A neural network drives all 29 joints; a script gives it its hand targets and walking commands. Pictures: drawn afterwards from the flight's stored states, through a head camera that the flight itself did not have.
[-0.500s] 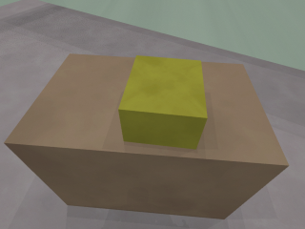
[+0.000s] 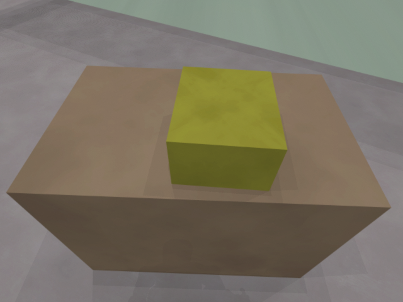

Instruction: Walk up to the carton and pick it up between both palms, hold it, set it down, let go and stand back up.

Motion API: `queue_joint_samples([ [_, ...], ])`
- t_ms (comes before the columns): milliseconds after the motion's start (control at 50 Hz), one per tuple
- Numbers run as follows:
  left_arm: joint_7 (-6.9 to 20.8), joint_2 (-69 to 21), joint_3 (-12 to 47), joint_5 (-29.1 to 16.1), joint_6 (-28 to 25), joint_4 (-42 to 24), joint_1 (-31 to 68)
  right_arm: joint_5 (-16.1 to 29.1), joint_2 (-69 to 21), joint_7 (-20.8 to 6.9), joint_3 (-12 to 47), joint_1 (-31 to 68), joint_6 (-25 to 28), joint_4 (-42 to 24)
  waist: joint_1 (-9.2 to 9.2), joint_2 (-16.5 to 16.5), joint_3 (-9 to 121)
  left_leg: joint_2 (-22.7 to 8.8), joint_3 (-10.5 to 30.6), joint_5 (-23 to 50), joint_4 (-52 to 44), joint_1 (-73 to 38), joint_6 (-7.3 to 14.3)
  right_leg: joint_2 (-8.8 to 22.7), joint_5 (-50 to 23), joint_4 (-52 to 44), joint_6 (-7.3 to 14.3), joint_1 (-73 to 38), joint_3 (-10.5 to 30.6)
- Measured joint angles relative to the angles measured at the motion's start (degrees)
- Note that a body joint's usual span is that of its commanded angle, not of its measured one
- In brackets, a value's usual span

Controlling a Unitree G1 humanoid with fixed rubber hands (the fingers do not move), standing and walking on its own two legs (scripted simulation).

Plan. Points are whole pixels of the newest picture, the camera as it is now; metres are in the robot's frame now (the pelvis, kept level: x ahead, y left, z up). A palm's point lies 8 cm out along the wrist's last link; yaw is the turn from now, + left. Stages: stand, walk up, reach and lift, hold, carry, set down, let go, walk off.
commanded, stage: walk up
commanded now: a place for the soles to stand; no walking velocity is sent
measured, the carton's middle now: (223, 125) +0.56 -0.05 +0.01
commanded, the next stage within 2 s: reach and lift in 1.84 s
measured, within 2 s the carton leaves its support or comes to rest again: neither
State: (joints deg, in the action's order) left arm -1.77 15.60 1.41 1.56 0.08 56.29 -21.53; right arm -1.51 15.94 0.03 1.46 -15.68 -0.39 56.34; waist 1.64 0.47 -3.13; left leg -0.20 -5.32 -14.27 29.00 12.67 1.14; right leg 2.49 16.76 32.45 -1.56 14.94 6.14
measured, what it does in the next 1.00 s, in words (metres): stands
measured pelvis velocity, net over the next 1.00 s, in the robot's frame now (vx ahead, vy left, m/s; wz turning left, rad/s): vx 0.02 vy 0.01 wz -0.10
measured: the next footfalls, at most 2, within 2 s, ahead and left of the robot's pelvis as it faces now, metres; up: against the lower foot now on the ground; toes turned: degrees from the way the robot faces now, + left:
none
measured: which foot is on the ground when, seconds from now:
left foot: down 0.00-1.00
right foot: down 0.00-1.00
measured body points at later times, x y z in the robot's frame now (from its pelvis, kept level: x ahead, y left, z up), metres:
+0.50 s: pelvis +0.04 +0.02 +0.00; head +0.05 +0.02 +0.45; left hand +0.09 +0.27 -0.14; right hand +0.04 -0.23 -0.15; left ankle +0.01 +0.11 -0.73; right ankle +0.02 -0.10 -0.73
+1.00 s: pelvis +0.02 +0.01 +0.01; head +0.03 +0.00 +0.45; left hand +0.05 +0.25 -0.14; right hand -0.01 -0.24 -0.15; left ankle +0.01 +0.11 -0.73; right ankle +0.02 -0.10 -0.73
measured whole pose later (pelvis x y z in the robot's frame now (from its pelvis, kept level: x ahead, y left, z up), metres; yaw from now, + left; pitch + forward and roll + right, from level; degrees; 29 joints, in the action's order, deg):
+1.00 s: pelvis +0.02 +0.01 +0.01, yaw -6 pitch -2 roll +1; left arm -1.6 12.4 3.2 0.7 -1.3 59.1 -18.8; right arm -1.4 13.9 0.6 2.1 -18.5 -0.6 60.5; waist 0.1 -0.4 -2.2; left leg -1.3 -10.4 -15.9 24.7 6.8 1.1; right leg -0.9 14.3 28.6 1.4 12.4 1.3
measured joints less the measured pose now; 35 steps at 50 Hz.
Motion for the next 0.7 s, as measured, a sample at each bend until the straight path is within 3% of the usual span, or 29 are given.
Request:
queue_joint_samples([
  [60, -0.5, 0.6, -0.2, 0.1, 0.6, -0.7, -0.1, 0.6, -1.5, 0.2, 0.2, -0.5, -1.1, 0.1, -0.30, 1.2, 1.5, -0.2, -1.5, -1.2, -1.0, -1.3, 0.5, -1.2, 7.1, 5.1, 1.4, 1.7, -2.3],
  [100, -0.6, 0.2, -0.1, 0.2, 0.4, -1.2, 0.0, 0.6, -1.8, 0.2, 0.4, -0.4, -1.6, 0.2, -0.87, 1.3, 2.0, -0.3, -2.4, -0.9, -2.2, -2.0, 0.6, -1.7, 7.9, 6.3, 2.1, 2.3, -4.2],
  [140, -0.5, -0.7, 0.2, 0.4, -0.4, -1.8, 0.3, 0.3, -1.6, 0.2, 0.4, -0.5, -1.4, 0.3, -1.54, 1.0, 1.9, -0.1, -3.0, -1.0, -2.6, -2.4, 0.7, -1.9, 5.9, 3.5, 2.9, 1.4, -5.5],
  [180, -0.3, -1.5, 0.6, 0.4, -1.4, -2.3, 0.8, 0.1, -1.4, 0.1, 0.5, -0.6, -1.2, 0.9, -1.66, 0.8, 1.4, 0.3, -3.7, -1.8, -1.9, -2.5, 0.8, -1.9, -0.8, -1.6, 3.4, -0.3, -5.6],
  [280, 0.1, -3.7, 1.5, -0.1, -2.2, -2.3, 1.4, 0.3, -1.2, 0.1, 1.1, -1.5, -0.8, 2.1, -1.91, -2.5, 1.8, -0.8, -2.9, -3.4, -0.6, -2.9, 0.8, -3.0, -1.5, -3.5, 2.0, -2.2, -6.0],
  [540, -0.4, -2.2, 1.1, -0.4, -1.2, -0.1, 4.3, 0.6, -2.7, 1.1, 0.6, -1.2, 0.1, 2.4, -1.70, 0.7, 1.2, 0.5, -5.0, -4.2, -2.7, -6.0, 1.3, -1.8, 0.7, -1.3, 1.5, -2.5, -4.5],
  [700, -0.5, -3.1, 1.5, -0.3, -1.1, 0.5, 5.3, 0.4, -2.1, 1.0, 0.3, -2.0, -0.6, 2.6, -2.13, 0.1, 0.8, -0.1, -5.3, -4.0, -2.3, -5.9, 0.7, -2.3, 0.4, -0.7, 2.0, -2.3, -4.6],
])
